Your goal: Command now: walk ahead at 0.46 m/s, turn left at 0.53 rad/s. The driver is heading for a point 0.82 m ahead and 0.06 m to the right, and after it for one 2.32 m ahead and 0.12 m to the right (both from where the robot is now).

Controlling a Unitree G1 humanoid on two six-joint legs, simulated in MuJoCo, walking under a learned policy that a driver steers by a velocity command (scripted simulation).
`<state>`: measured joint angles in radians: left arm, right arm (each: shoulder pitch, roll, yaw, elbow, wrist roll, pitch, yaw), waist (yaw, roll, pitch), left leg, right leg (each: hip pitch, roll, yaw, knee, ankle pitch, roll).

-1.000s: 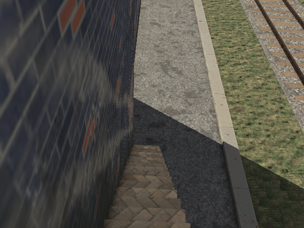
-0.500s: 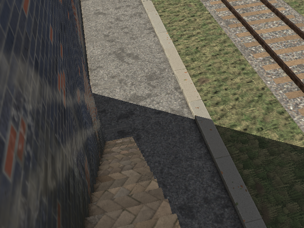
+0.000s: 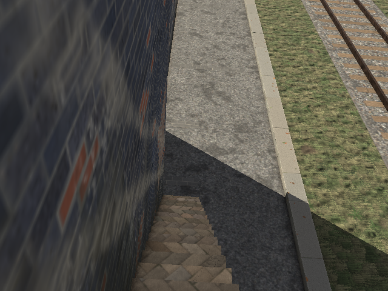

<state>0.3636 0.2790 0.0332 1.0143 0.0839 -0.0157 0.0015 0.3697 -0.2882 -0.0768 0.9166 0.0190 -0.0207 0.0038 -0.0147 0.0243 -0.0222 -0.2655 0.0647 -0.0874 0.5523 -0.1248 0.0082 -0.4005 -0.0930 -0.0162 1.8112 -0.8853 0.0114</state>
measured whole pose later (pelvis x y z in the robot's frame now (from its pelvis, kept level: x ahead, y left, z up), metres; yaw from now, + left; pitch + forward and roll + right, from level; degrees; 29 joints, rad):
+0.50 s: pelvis +0.14 -0.05 -0.10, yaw +9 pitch +0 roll -3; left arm 0.06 0.24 0.04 0.87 0.05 0.09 -0.03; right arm 0.40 -0.08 0.04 0.98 0.06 -0.10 -0.16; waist -0.06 -0.10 -0.02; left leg -0.38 -0.03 -0.24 1.12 -0.74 -0.04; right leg -0.44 -0.01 0.21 0.64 0.58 0.15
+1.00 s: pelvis +0.31 -0.12 -0.25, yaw +12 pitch -4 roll +0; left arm 0.55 0.19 -0.01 1.15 0.02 -0.08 -0.03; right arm 0.22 -0.18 -0.02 1.01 -0.02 0.04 -0.03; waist 0.07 0.01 -0.03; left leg -0.69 0.03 -0.02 0.95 0.31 0.00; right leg -0.11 0.07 -0.03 0.64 -0.47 -0.08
